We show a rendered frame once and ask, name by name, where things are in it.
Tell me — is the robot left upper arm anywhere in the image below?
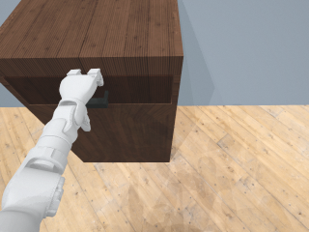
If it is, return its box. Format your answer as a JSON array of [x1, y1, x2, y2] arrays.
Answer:
[[0, 167, 66, 232]]

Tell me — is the left robot hand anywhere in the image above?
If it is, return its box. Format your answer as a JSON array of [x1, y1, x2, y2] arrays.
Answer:
[[59, 69, 104, 131]]

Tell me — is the drawer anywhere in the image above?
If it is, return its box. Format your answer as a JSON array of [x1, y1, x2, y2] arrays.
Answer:
[[3, 74, 173, 104]]

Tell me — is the handle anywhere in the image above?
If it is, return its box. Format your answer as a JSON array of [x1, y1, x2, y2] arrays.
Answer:
[[85, 90, 109, 108]]

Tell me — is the cabinet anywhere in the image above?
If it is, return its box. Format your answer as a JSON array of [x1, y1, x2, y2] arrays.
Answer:
[[0, 0, 183, 162]]

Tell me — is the robot left forearm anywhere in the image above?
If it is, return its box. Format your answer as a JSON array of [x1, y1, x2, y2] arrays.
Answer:
[[1, 98, 86, 210]]

